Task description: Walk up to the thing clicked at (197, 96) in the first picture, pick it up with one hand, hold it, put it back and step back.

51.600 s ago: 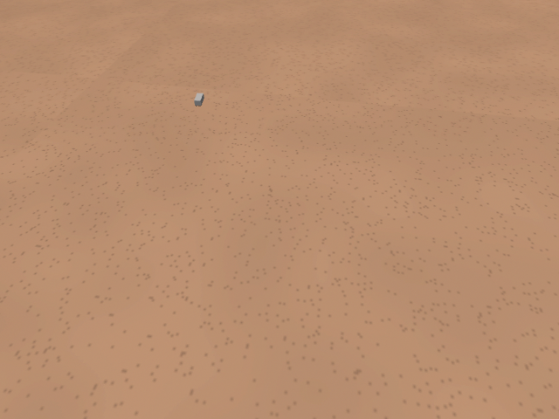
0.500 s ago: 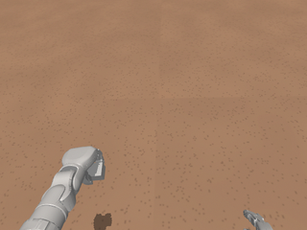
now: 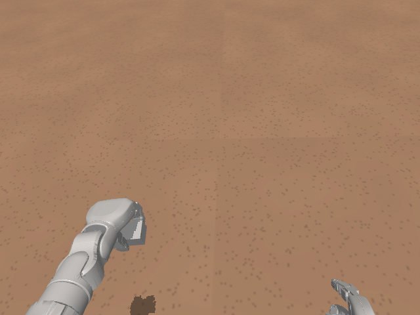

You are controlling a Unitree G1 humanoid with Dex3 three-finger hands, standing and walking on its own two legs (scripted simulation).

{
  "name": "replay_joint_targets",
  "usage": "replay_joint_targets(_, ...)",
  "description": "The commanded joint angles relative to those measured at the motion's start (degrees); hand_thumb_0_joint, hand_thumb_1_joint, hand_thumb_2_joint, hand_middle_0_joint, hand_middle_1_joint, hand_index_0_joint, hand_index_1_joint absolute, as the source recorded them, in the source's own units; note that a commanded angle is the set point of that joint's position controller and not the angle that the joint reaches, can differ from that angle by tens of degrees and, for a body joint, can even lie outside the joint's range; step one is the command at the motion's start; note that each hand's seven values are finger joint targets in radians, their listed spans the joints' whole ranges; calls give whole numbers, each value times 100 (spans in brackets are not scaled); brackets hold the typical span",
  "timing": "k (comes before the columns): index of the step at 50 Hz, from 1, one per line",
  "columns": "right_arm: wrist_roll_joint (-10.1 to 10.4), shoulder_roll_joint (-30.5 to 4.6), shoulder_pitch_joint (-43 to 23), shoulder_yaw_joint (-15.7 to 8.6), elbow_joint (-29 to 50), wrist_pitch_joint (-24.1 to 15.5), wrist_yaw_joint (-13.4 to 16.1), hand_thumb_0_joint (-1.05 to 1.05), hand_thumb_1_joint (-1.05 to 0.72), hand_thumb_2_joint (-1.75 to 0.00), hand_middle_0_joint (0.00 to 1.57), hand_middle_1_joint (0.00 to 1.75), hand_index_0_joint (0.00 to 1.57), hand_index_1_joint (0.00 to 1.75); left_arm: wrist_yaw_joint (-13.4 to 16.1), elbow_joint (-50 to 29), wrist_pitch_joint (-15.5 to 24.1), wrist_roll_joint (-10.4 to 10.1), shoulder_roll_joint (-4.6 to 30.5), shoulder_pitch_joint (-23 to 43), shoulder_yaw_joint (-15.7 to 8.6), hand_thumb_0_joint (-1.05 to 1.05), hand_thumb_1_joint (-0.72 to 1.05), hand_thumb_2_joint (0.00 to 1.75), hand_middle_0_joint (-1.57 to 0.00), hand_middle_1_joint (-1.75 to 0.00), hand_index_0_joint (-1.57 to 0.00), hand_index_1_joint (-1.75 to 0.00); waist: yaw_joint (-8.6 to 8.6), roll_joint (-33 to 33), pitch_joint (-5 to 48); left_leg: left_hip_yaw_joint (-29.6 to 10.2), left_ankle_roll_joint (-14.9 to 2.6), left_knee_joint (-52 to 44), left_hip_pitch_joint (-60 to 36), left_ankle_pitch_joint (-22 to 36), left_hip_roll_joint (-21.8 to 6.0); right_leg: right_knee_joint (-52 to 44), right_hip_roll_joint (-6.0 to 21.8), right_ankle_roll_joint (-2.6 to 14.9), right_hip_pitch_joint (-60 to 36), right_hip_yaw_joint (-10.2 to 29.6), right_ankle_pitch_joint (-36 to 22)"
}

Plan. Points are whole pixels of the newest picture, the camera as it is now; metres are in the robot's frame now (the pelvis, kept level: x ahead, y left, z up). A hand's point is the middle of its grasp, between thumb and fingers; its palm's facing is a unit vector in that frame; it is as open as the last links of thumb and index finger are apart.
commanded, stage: hold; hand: left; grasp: from above
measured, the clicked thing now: (123, 234) +0.31 +0.23 -0.06
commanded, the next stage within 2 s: crouch in 0.54 s
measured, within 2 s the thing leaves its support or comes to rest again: neither
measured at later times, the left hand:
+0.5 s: hand (117, 233) +0.30 +0.23 -0.03, palm faces -0.44 -0.06 -0.90, open 7.2 cm
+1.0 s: hand (127, 243) +0.31 +0.23 -0.09, palm faces -0.46 -0.02 -0.89, open 7.1 cm
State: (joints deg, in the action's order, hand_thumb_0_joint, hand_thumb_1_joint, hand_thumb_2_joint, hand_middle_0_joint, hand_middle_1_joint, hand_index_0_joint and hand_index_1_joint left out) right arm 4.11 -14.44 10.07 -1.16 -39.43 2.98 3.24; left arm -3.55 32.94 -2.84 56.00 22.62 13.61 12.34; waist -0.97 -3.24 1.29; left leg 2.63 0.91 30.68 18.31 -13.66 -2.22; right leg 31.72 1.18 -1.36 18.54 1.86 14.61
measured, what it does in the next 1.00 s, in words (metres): stands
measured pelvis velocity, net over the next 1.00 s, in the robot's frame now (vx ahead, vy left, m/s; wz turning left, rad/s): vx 0.00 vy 0.00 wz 0.02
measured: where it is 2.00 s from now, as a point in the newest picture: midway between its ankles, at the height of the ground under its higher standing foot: outside the picture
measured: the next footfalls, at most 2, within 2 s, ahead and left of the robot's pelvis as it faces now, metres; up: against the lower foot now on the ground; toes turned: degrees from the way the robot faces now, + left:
none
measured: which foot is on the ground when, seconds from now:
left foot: down 0.00-1.00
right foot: down 0.00-1.00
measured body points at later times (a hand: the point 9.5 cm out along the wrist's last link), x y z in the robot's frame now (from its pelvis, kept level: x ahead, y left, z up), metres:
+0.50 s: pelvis +0.01 +0.00 +0.00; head +0.02 -0.02 +0.45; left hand +0.32 +0.23 +0.02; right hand +0.15 -0.24 -0.11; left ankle +0.03 +0.13 -0.73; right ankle +0.02 -0.13 -0.73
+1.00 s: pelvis +0.00 +0.00 -0.02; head +0.05 +0.00 +0.43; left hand +0.33 +0.23 -0.04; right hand +0.13 -0.26 -0.13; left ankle +0.03 +0.13 -0.73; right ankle +0.02 -0.13 -0.73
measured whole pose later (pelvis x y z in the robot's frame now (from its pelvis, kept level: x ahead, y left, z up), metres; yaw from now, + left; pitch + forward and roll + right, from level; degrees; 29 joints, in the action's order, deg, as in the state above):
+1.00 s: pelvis +0.00 +0.00 -0.02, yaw +1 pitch +7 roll +0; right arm 2.3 -14.2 10.3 -2.2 -40.0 3.6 2.0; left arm 8.0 50.4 2.8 61.7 21.5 20.5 11.5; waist 1.0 -0.6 2.1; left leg 1.5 1.0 39.4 29.7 -16.9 -2.2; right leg 39.8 1.2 -1.3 29.3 1.1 17.9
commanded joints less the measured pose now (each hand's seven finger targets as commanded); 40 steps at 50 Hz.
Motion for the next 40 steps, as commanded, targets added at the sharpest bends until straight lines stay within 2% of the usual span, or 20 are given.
replay_joint_targets(1, -13, -665, -562, -226, 804, -264, 63, 0, -89, -90, 20, 30, 20, 30, 176, -1075, -31, 25, 1158, 1785, -599, 0, 80, 16, -103, -42, -111, -34, 13, 323, 1294, 3, -161, -433, -748, 720, 294, -620, -238, 123, -264, -119, -576)
replay_joint_targets(3, -17, -654, -546, -222, 810, -262, 59, 0, -89, -90, 20, 30, 20, 30, 158, -1157, -8, 28, 1143, 1935, -562, 0, 79, 17, -101, -45, -110, -36, 29, 307, 1279, -15, -161, -463, -758, 672, 276, -638, -251, 135, -252, -133, -524)
replay_joint_targets(4, -9, -666, -568, -231, 823, -254, 59, 0, -90, -90, 20, 30, 20, 30, 162, -1034, -16, 27, 1209, 1745, -643, 0, 80, 17, -103, -43, -111, -35, -30, 215, 1256, -7, -151, -500, -770, 679, 283, -649, -249, 155, -313, -143, -506)
replay_joint_targets(7, -11, -656, -549, -227, 838, -249, 62, 0, -89, -90, 20, 30, 20, 30, 172, -939, -1, 60, 1118, 1826, -569, 0, 82, 18, -103, -45, -112, -36, 55, 345, 1202, 14, -178, -487, -750, 656, 296, -684, -240, 130, -238, -112, -525)
replay_joint_targets(9, -10, -646, -507, -224, 817, -255, 60, 0, -90, -90, 20, 30, 20, 30, 195, -1077, 24, 43, 1129, 1921, -574, 0, 81, 19, -103, -46, -112, -37, 44, 272, 1363, 13, -170, -464, -826, 777, 299, -655, -236, 129, -311, -110, -646)
replay_joint_targets(11, -13, -677, -512, -242, 795, -254, 61, 0, -90, -90, 20, 30, 20, 30, 218, -1215, 50, 43, 1303, 1968, -699, 0, 80, 18, -102, -45, -111, -36, -33, 140, 1484, 3, -147, -489, -907, 892, 279, -633, -254, 153, -429, -136, -715)
replay_joint_targets(14, -10, -660, -470, -237, 759, -251, 65, 0, -90, -90, 20, 30, 20, 30, 244, -888, 47, 88, 1134, 1977, -582, 0, 81, 18, -103, -45, -112, -37, 66, 222, 1360, -19, -141, -496, -873, 932, 255, -607, -278, 163, -332, -146, -766)
replay_joint_targets(15, -12, -667, -456, -249, 757, -240, 70, 0, -89, -90, 20, 30, 20, 30, 272, -995, 72, 70, 1277, 2031, -700, 0, 80, 18, -102, -45, -111, -36, 12, 212, 1346, -21, -147, -503, -843, 890, 260, -657, -272, 159, -367, -157, -715)
replay_joint_targets(16, -15, -669, -481, -245, 763, -245, 70, 0, -89, -90, 20, 30, 20, 30, 268, -812, 60, 77, 1193, 1853, -640, 0, 80, 19, -103, -45, -111, -36, 32, 279, 1296, 8, -165, -487, -834, 883, 276, -657, -254, 149, -342, -136, -739)
replay_joint_targets(17, -4, -655, -498, -250, 781, -251, 64, 0, -90, -90, 20, 30, 20, 30, 251, -980, 79, 22, 1134, 1913, -555, 0, 83, 19, -104, -47, -113, -38, 6, 240, 1316, -6, -143, -508, -844, 900, 275, -660, -264, 163, -359, -150, -718)
replay_joint_targets(18, -14, -668, -477, -260, 784, -249, 60, 0, -90, -90, 20, 30, 20, 30, 251, -965, 82, 41, 1178, 1955, -598, 0, 81, 22, -104, -47, -112, -38, 35, 233, 1342, 3, -152, -516, -868, 856, 272, -693, -255, 158, -362, -138, -692)
replay_joint_targets(20, 6, -658, -511, -259, 803, -245, 60, 0, -90, -90, 20, 30, 20, 30, 243, -1008, 80, -2, 1041, 1845, -488, 0, 81, 19, -104, -46, -112, -38, -12, 233, 1317, -11, -141, -551, -881, 864, 269, -690, -262, 167, -396, -157, -678)
replay_joint_targets(25, -6, -686, -453, -274, 759, -221, 73, 0, -90, -90, 20, 30, 20, 30, 296, -1066, 82, 57, 1232, 2185, -591, 0, 78, 19, -103, -43, -111, -35, 34, 130, 1454, -20, -129, -546, -1035, 1063, 245, -661, -270, 179, -429, -165, -880)
replay_joint_targets(27, -7, -689, -425, -265, 740, -221, 64, 0, -90, -90, 20, 30, 20, 30, 339, -998, 56, 1, 1154, 2146, -577, 0, 80, 19, -102, -48, -111, -38, 35, 185, 1397, -8, -131, -552, -978, 1003, 247, -695, -272, 169, -405, -171, -831)
replay_joint_targets(29, -9, -669, -467, -264, 760, -219, 54, 0, -89, -90, 20, 30, 20, 30, 354, -913, 21, 14, 1108, 1987, -577, 0, 80, 19, -102, -46, -111, -37, -14, 225, 1324, 0, -131, -574, -927, 915, 258, -724, -259, 169, -435, -170, -739)
replay_joint_targets(30, -4, -664, -493, -263, 771, -218, 51, 0, -90, -90, 20, 30, 20, 30, 345, -882, 8, 22, 1043, 1969, -486, 0, 80, 19, -103, -45, -111, -36, -9, 244, 1285, -3, -132, -583, -912, 936, 263, -735, -258, 171, -410, -170, -757)
replay_joint_targets(32, 6, -679, -452, -281, 765, -200, 46, 0, -92, -91, 20, 30, 20, 30, 322, -690, -28, 76, 1101, 1828, -567, 0, 83, 14, -103, -48, -114, -37, -16, 337, 1289, 8, -150, -551, -877, 1037, 270, -711, -247, 157, -441, -160, -884)
replay_joint_targets(33, 1, -669, -475, -279, 769, -188, 44, 0, -87, -89, 20, 30, 20, 30, 307, -888, -10, 36, 1099, 1945, -530, 0, 75, 19, -95, -41, -106, -33, -14, 254, 1350, 11, -138, -558, -943, 1062, 274, -720, -245, 161, -479, -156, -896)
replay_joint_targets(36, -10, -677, -416, -275, 738, -176, 44, 0, -88, -90, 20, 30, 20, 30, 297, -562, 33, 56, 1024, 1746, -499, 0, 84, 28, -111, -39, -116, -34, 45, 435, 1190, 11, -165, -528, -833, 1030, 268, -711, -249, 150, -394, -163, -897)
replay_joint_targets(40, -33, -649, -326, -277, 723, -139, 43, 0, -88, -90, 20, 30, 20, 30, 478, -283, 277, 144, 972, 1777, -507, 0, 87, 27, -114, -36, -119, -31, 122, 569, 1077, 16, -197, -396, -633, 858, 314, -656, -205, 130, -187, -134, -792)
